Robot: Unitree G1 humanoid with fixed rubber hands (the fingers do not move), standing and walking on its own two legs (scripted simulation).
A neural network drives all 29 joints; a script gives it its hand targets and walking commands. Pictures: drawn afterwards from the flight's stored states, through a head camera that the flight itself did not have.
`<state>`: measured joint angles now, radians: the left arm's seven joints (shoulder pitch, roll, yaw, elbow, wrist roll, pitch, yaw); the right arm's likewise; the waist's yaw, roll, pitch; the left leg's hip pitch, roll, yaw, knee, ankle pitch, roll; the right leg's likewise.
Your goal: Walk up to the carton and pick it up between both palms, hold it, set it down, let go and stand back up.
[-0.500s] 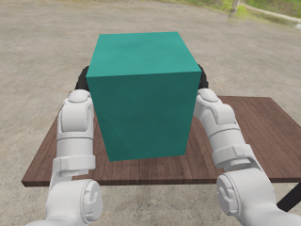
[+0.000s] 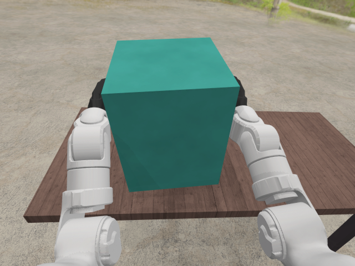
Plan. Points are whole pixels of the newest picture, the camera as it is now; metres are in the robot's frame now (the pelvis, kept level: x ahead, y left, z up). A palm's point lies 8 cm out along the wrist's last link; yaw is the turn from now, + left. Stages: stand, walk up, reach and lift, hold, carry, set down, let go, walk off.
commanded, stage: hold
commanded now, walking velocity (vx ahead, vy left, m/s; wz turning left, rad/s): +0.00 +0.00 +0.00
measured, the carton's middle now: (169, 115) +0.38 +0.01 +0.22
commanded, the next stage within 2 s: none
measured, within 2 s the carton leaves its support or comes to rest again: neither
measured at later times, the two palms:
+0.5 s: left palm (97, 113) +0.37 +0.16 +0.23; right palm (236, 109) +0.37 -0.13 +0.24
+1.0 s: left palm (97, 112) +0.37 +0.16 +0.23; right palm (235, 108) +0.37 -0.13 +0.24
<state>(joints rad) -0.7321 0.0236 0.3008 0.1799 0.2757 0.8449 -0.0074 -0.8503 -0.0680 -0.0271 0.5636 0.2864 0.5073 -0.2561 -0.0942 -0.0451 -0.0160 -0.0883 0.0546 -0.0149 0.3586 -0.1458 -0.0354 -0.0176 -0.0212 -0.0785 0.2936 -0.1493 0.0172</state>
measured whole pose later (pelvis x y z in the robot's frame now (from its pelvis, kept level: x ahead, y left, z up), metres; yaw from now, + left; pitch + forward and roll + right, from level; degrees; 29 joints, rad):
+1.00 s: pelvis +0.00 +0.00 +0.00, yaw +0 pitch -7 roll -1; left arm -0.75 0.04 0.30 0.22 0.27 0.83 -0.01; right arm -0.87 -0.07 -0.03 0.59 0.28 0.51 -0.26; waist -0.09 -0.05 -0.03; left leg -0.11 0.06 -0.02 0.36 -0.14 -0.04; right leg -0.03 -0.02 -0.08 0.30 -0.15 0.01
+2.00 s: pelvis +0.00 +0.00 +0.00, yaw +0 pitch -6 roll -1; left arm -0.74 0.03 0.30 0.22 0.27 0.83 0.00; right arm -0.87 -0.07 -0.03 0.59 0.29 0.52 -0.26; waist -0.09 -0.04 -0.03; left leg -0.10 0.05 -0.02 0.36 -0.14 -0.04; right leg -0.03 -0.02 -0.08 0.30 -0.15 0.02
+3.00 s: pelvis +0.02 +0.00 +0.00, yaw +0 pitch -8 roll -1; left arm -0.70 -0.01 0.30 0.44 0.32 0.45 0.00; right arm -0.73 0.01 -0.15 0.77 0.05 0.05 -0.16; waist -0.09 -0.08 0.09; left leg -0.02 0.04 0.00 0.32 -0.15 -0.03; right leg 0.04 -0.03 -0.06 0.26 -0.16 0.03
